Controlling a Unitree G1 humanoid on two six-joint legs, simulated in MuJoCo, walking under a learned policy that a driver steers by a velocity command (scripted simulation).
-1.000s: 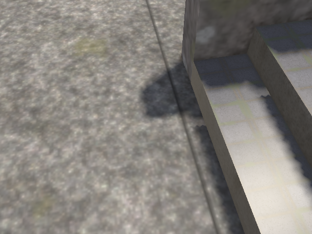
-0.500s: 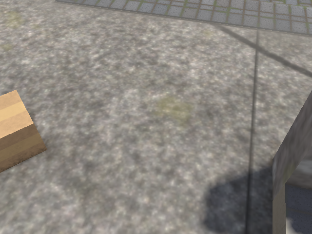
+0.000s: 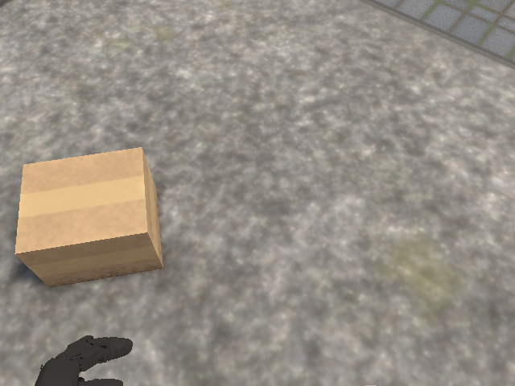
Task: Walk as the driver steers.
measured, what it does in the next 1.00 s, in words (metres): walks ahead, turning left: right foot, then left foot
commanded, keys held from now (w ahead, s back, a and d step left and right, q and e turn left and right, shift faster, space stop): q+shift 0.30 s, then w+q+shift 0.36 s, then w+shift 0.34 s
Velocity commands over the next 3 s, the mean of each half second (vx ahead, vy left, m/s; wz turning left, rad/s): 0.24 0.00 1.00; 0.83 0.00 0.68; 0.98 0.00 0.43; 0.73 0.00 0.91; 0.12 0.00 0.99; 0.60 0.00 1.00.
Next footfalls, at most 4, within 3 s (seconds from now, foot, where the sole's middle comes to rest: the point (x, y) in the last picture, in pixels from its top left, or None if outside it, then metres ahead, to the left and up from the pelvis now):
0.20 right None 0.30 -0.14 -0.77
0.66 left None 0.17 0.08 -0.77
1.08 right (154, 320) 0.54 0.27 -0.77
1.54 left None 0.65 0.70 -0.77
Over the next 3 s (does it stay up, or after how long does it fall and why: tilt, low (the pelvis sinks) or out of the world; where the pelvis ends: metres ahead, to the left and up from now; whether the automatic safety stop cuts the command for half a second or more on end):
stays up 0.68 1.43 0.00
